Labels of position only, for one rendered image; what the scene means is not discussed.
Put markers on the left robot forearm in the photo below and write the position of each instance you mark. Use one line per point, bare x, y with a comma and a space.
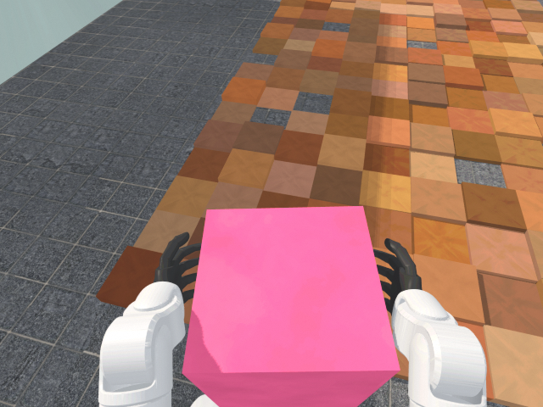
135, 368

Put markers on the right robot forearm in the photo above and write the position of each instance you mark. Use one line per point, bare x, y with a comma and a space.
447, 365

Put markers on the robot right hand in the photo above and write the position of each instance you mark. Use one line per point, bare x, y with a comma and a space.
403, 276

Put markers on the carton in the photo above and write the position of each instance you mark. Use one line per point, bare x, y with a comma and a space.
288, 310

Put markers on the robot left hand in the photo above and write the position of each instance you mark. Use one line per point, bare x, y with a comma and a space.
170, 268

